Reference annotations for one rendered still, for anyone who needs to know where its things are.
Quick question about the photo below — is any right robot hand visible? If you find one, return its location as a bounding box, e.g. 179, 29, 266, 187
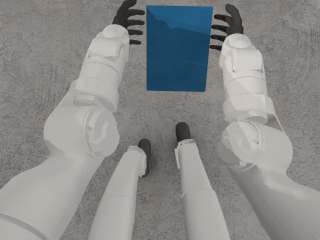
209, 4, 244, 51

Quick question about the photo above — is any right robot forearm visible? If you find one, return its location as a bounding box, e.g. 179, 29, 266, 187
218, 33, 285, 133

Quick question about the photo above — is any left robot forearm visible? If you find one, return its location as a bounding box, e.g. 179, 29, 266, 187
43, 24, 130, 132

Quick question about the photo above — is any robot right foot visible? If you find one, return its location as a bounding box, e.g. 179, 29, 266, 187
175, 122, 191, 145

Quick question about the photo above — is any carton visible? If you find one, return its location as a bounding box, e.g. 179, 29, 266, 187
146, 5, 213, 92

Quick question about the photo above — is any right robot shin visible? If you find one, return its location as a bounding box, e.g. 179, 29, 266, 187
178, 139, 198, 150

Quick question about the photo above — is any left robot hand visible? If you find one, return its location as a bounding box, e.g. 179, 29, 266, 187
112, 0, 145, 45

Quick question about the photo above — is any robot left upper arm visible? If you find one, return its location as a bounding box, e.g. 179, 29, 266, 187
0, 105, 120, 240

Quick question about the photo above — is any robot right upper arm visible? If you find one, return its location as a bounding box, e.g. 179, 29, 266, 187
217, 119, 320, 240

